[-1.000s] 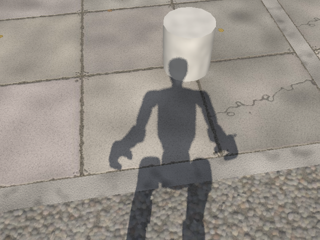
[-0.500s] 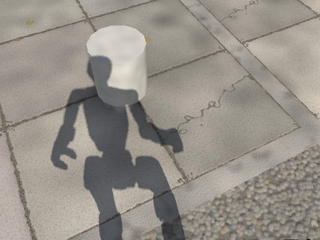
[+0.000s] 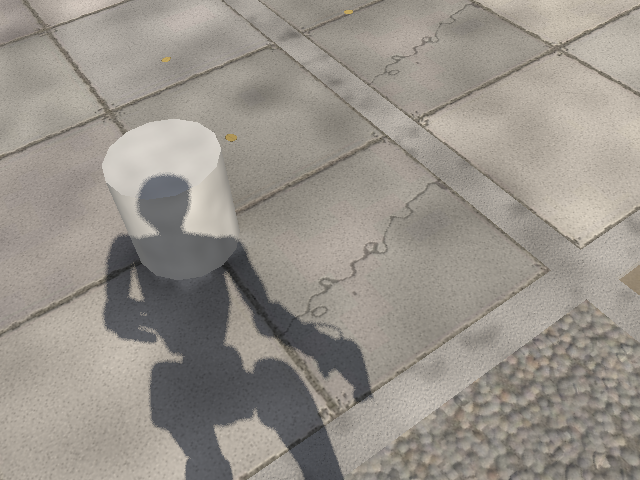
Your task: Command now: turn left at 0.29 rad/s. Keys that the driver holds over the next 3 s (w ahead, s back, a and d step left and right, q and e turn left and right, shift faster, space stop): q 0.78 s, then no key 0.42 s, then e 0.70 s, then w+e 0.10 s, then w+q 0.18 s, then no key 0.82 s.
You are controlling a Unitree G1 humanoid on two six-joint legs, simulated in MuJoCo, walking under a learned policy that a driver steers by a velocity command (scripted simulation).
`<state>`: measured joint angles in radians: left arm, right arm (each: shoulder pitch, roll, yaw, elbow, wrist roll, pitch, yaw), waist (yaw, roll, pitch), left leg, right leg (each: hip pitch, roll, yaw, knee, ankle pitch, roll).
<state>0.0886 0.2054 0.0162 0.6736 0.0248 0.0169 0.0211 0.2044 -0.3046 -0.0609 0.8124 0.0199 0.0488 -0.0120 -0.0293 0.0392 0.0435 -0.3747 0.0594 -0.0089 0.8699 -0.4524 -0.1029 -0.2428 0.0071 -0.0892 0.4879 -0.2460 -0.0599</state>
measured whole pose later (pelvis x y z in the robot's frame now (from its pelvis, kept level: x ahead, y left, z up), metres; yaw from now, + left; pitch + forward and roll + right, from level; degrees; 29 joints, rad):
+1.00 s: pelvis +0.00 +0.01 +0.00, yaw +32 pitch +0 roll +0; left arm 0.15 0.26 0.05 0.77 0.00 0.00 0.02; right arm 0.18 -0.33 -0.07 0.69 0.01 0.06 -0.03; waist 0.01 0.03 0.08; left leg -0.38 -0.01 -0.09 0.88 -0.46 -0.10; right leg -0.21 -0.02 -0.01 0.43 -0.23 -0.01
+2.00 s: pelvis +0.02 -0.01 +0.01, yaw +10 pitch +1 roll +3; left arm 0.20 0.31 0.05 0.71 -0.02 0.01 0.03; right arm 0.12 -0.32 -0.09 0.75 0.01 0.01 -0.04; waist 0.02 0.03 0.05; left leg -0.47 0.00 -0.11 0.86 -0.30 -0.10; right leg -0.23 0.08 0.14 0.40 -0.19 -0.09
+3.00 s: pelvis +0.18 +0.06 +0.00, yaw +11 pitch -1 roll +0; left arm 0.12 0.26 0.04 0.85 0.00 -0.01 0.01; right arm 0.20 -0.29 -0.02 0.94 -0.01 0.02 -0.02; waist -0.01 0.01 0.05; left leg -0.05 -0.01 -0.05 0.45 -0.38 0.00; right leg -0.25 0.02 0.02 0.52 -0.24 -0.01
